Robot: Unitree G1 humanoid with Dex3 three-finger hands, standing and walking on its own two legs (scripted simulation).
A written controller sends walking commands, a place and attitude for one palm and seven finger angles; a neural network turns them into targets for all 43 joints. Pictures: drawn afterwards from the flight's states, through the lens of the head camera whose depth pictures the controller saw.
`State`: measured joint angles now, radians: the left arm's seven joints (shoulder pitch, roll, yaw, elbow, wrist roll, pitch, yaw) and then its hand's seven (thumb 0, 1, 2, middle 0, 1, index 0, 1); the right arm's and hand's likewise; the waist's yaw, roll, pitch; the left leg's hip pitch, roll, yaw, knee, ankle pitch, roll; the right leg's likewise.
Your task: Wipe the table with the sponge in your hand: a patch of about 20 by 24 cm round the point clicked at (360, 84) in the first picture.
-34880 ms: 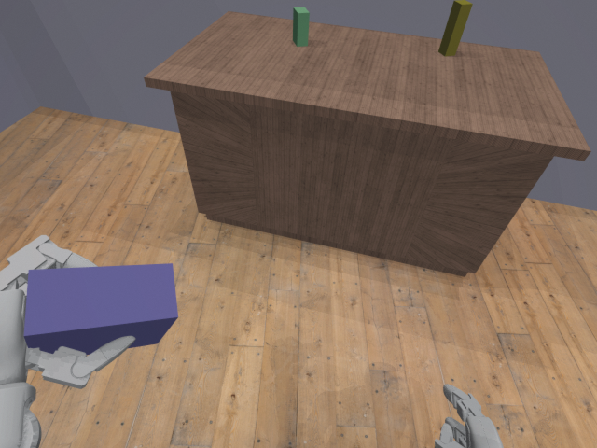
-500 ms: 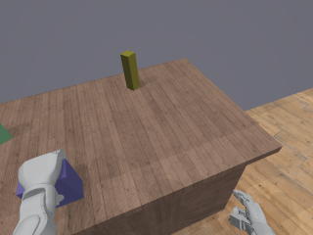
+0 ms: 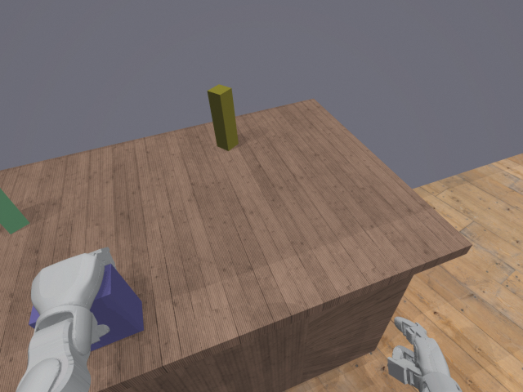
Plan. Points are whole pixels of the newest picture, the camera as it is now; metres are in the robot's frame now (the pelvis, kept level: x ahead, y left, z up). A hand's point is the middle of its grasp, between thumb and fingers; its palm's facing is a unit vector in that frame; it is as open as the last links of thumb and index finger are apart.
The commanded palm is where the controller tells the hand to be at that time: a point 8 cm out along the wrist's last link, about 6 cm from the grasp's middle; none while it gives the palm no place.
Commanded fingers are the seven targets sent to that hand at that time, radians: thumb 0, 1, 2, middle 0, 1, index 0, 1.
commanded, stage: lift the sponge slowly off the table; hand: left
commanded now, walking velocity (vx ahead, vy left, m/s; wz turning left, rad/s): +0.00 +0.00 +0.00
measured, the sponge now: (99, 317) +0.21 +0.31 +0.00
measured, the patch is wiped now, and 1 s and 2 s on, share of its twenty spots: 1.00 1.00 1.00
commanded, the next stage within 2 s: bring the sponge back beside the body in 1.64 s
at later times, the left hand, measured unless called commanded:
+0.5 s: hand (77, 298) +0.20 +0.30 +0.08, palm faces +0.04 -0.12 -0.99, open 9.6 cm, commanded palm +0.18 +0.30 +0.14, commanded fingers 0.00 0.10 1.30 -1.20 -1.60 -1.20 -1.60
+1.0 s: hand (71, 274) +0.22 +0.31 +0.11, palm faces +0.05 -0.09 -0.99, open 9.6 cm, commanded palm +0.19 +0.30 +0.17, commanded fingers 0.00 0.10 1.30 -1.20 -1.60 -1.20 -1.60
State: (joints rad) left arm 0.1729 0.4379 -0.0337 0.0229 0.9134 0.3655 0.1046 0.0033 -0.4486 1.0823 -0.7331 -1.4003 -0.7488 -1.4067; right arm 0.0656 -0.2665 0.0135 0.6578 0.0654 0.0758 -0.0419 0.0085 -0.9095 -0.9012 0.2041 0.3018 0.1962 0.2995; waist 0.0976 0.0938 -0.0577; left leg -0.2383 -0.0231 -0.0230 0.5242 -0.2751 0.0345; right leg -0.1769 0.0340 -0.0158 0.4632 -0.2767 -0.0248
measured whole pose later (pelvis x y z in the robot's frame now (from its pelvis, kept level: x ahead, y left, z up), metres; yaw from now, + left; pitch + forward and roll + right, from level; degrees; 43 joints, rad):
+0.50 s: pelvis +0.00 +0.00 +0.00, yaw +0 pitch -3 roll -1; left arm 0.20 0.46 -0.03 -0.11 0.90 0.41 0.05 -0.01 -0.47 1.08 -0.76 -1.37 -0.78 -1.38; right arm 0.02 -0.26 0.03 0.67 0.06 0.07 -0.04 0.01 -0.91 -0.90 0.21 0.30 0.20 0.30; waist 0.12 0.10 -0.04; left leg -0.17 -0.03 -0.03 0.47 -0.25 0.03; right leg -0.11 0.03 -0.02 0.41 -0.25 -0.03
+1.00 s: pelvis -0.01 -0.01 +0.01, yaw +0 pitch -4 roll -1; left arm 0.06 0.52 0.00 -0.05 0.88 0.41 -0.03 -0.01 -0.47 1.08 -0.77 -1.37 -0.78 -1.38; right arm 0.03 -0.27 0.05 0.69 0.06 0.05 -0.06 0.01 -0.91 -0.90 0.21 0.30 0.20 0.30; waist 0.11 0.11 -0.02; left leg -0.15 -0.02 -0.03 0.43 -0.21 0.02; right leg -0.10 0.04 -0.02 0.39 -0.22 -0.03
